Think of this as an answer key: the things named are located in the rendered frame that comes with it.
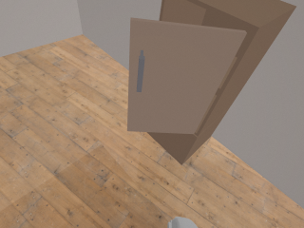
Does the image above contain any cupboard door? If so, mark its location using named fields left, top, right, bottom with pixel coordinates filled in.
left=127, top=17, right=247, bottom=134

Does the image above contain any handle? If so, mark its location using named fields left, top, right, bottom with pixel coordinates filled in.
left=137, top=50, right=145, bottom=92

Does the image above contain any right robot thigh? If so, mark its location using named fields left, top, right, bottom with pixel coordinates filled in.
left=167, top=217, right=198, bottom=228

